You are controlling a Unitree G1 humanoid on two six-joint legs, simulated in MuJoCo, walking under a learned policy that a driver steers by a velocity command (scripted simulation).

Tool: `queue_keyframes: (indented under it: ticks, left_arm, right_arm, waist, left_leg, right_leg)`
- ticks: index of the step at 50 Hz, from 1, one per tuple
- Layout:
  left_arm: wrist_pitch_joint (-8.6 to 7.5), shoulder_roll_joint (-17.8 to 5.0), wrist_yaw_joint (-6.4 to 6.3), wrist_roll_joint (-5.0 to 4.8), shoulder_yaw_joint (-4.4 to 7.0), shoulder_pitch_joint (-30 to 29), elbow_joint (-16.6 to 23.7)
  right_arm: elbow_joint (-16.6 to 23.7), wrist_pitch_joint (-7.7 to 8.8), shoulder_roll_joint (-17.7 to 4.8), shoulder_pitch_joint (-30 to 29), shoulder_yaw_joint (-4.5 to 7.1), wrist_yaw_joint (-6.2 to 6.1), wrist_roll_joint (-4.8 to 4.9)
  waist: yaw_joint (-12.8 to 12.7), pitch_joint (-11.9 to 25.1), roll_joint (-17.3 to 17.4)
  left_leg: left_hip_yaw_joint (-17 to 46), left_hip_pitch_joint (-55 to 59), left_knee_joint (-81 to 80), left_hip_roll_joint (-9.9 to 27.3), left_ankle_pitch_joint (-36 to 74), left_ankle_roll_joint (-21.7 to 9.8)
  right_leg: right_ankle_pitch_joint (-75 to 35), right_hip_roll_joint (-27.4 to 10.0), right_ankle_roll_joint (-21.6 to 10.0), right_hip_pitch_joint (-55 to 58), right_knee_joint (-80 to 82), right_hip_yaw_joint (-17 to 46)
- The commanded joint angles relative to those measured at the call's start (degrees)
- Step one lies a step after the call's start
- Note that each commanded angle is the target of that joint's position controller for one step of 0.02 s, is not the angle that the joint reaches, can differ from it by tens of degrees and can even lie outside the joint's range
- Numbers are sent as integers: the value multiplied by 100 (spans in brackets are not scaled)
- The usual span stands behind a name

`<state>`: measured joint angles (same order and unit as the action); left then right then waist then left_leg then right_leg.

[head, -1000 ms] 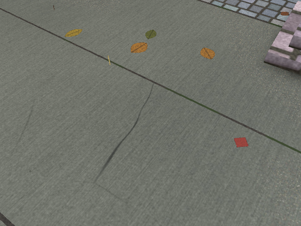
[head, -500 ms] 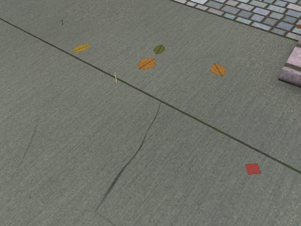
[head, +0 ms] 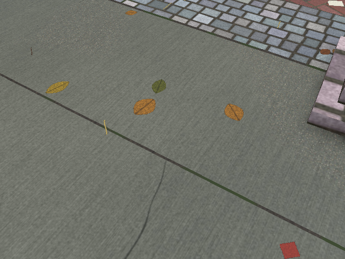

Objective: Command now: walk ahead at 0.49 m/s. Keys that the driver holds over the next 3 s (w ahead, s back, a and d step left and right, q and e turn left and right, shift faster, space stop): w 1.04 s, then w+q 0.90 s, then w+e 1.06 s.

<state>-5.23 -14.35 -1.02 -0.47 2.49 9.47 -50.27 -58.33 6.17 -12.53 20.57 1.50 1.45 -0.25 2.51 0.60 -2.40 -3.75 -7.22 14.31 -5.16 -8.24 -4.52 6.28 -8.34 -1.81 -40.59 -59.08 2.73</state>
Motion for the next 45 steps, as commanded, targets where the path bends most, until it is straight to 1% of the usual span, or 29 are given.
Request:
queue_keyframes:
  ticks: [1,3,6,9,10,11,12,13,14,15,16,17,18,19,20,22,23,25,27,31,35,37,39,40,41,42,43,44,45]
  left_arm:
    - [-33,-166,20,21,30,-110,288]
    - [-55,-137,62,-10,9,-562,398]
    - [-73,-157,155,-63,-17,-1084,565]
    - [-132,-242,273,-82,-12,-1347,744]
    - [-156,-303,301,-82,8,-1265,757]
    - [-178,-398,315,-80,50,-1028,720]
    - [-192,-561,307,-70,145,-488,578]
    - [-199,-868,271,-68,306,581,253]
    - [-174,-1414,213,1,436,1718,52]
    - [-156,-1610,277,56,458,1886,-54]
    - [-171,-985,281,16,301,1655,13]
    - [-177,-736,261,-6,218,1101,131]
    - [-170,-624,275,12,162,609,233]
    - [-164,-432,307,44,108,365,260]
    - [-176,-423,314,93,99,331,211]
    - [-205,-392,319,68,100,511,64]
    - [-210,-477,295,75,122,583,5]
    - [-187,-619,228,73,158,778,-86]
    - [-135,-637,164,59,158,956,-159]
    - [-97,-720,98,4,164,1265,-298]
    - [-18,-751,73,-37,192,1612,-522]
    - [33,-795,42,-54,226,1610,-578]
    - [81,-883,23,-59,263,1459,-567]
    - [109,-923,20,-52,273,1331,-539]
    - [141,-820,23,-25,231,1241,-506]
    - [141,-656,24,57,142,1259,-372]
    - [9,165,106,51,-91,1998,-355]
    - [-143,-312,132,-81,7,1740,-434]
    - [-233,-702,145,-218,111,1190,-241]
  right_arm:
    - [351,57,-835,-165,136,-117,37]
    - [299,33,-921,58,150,-143,84]
    - [171,-25,-970,391,169,-152,132]
    - [85,-117,-998,532,201,-176,136]
    - [85,-147,-1040,497,221,-183,138]
    - [106,-176,-1090,405,237,-186,136]
    - [144,-206,-1094,265,232,-185,122]
    - [205,-225,-940,197,171,-181,67]
    - [398,-197,-707,252,57,-183,-59]
    - [352,-44,45,976,-137,-109,63]
    - [318,87,-703,572,22,-94,206]
    - [502,158,-980,-5,103,-83,291]
    - [550,154,-931,-266,112,-128,248]
    - [569,99,-863,-421,157,-164,145]
    - [568,23,-713,-235,154,-158,132]
    - [525,-99,-539,-105,154,-165,126]
    - [574,-137,-529,-231,167,-178,123]
    - [745,-164,-548,-688,188,-188,70]
    - [889,-156,-494,-1112,186,-172,49]
    - [1102,-110,-409,-1914,146,-111,84]
    - [1326,-66,-433,-2504,120,-5,136]
    - [1424,-23,-488,-2610,127,68,145]
    - [1392,14,-632,-2328,186,105,147]
    - [1279,24,-771,-1890,265,95,139]
    - [976,20,-1005,-957,407,63,132]
    - [730,10,-1429,144,542,7,72]
    - [586,-20,-1856,629,630,19,26]
    - [614,-18,-1322,527,474,24,74]
    - [712,2,-1067,-15,395,9,101]
  waist:
    - [-171,-371,431]
    - [-10,-400,454]
    - [188,-525,495]
    - [183,-588,538]
    - [97,-534,586]
    - [-66,-397,665]
    - [-390,-76,693]
    - [-841,578,599]
    - [-1136,1552,-254]
    - [-712,2166,-1784]
    - [-849,1725,-989]
    - [-749,973,-630]
    - [-543,638,-58]
    - [-393,307,141]
    - [-208,300,-156]
    - [-109,152,-134]
    - [-83,57,-81]
    - [-163,-109,5]
    - [-260,-184,-11]
    - [-503,-373,-69]
    - [-662,-595,-101]
    - [-603,-610,-125]
    - [-385,-402,-232]
    - [-124,-115,-306]
    - [310,412,-232]
    - [666,1236,299]
    - [304,2034,1850]
    - [442,2074,1524]
    - [353,1192,1239]
  left_leg:
    - [1009,-459,-897,1560,779,-887]
    - [882,-249,-874,1520,733,-781]
    - [893,276,-711,1678,591,-747]
    - [990,877,-364,1945,731,-670]
    - [1014,990,-202,2003,960,-621]
    - [986,1024,71,2003,1539,-561]
    - [814,964,712,1834,2541,-452]
    - [551,513,1940,1494,2987,-289]
    - [202,-774,3991,1044,1293,-59]
    - [535,-2952,5639,63,-2280,202]
    - [1161,-3575,6273,429,-2282,78]
    - [1025,-3781,6244,722,-1694,-17]
    - [877,-3468,5987,1019,-1155,16]
    - [819,-3254,5650,1178,-825,34]
    - [851,-2903,5452,1310,-643,72]
    - [765,-2755,5150,1346,-544,161]
    - [730,-2884,4982,1363,-405,198]
    - [703,-3325,4430,1391,67,294]
    - [661,-3500,3751,1367,612,347]
    - [449,-3247,2465,1152,1432,332]
    - [431,-3384,1862,1049,1243,233]
    - [435,-3354,1673,1010,893,107]
    - [296,-2729,1535,840,491,-38]
    - [115,-2010,1483,635,393,-135]
    - [-8,-768,1434,459,462,-286]
    - [1018,1057,1561,1351,538,-640]
    - [3822,3067,910,2697,-554,-1596]
    - [4570,3031,325,2711,-1085,-1513]
    - [3702,2270,253,2546,-907,-1212]
  right_leg:
    - [-942,-46,77,54,1117,-35]
    - [-1255,121,102,225,1839,-174]
    - [-1170,242,103,210,2423,-235]
    - [-629,320,-69,177,2808,-219]
    - [-398,376,-149,373,2919,-252]
    - [-206,494,-236,797,3012,-350]
    - [-131,696,-360,1590,3124,-520]
    - [-233,710,-562,3023,3076,-482]
    - [-293,-553,-989,4838,3048,1040]
    - [804,-1552,-1841,6459,3929,3740]
    - [1168,-1364,-1575,6127,4181,3705]
    - [668,-1184,-1303,5323,4238,2743]
    - [-47,-965,-1184,4494,4391,2068]
    - [-443,-681,-1075,3883,4603,1544]
    - [-637,-614,-1103,3546,4763,1279]
    - [-1029,-456,-1167,3261,4973,881]
    - [-1154,-421,-1170,3205,5050,735]
    - [-1439,-438,-1178,3298,5140,558]
    - [-1384,-376,-1111,3404,5205,388]
    - [-991,-241,-950,3514,5320,84]
    - [-900,-501,-928,4188,5124,102]
    - [-1136,-664,-869,4517,4894,135]
    - [-1980,-701,-762,4635,4502,100]
    - [-2929,-600,-681,4581,4000,-7]
    - [-3483,-292,-537,4271,2945,-226]
    - [-2203,61,-328,3066,1196,-473]
    - [1568,1161,61,704,-939,-386]
    - [2581,1043,-38,13,-1771,458]
    - [2193,724,-152,-401,-1918,402]
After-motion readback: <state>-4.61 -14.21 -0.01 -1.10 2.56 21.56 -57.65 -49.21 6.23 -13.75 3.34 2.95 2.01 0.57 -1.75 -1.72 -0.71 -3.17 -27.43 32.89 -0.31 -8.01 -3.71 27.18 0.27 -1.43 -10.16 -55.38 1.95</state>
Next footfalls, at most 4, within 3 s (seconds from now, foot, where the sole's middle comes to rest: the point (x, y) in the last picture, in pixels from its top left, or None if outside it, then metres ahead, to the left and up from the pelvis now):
0.26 right None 0.33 -0.16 -0.78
0.84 left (151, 230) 0.64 0.08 -0.78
1.38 right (198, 168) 0.94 -0.14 -0.78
1.90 left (126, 142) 1.11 0.20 -0.78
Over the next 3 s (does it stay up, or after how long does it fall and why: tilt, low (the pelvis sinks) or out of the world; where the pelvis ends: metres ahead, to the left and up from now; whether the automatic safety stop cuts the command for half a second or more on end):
stays up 1.60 0.30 -0.02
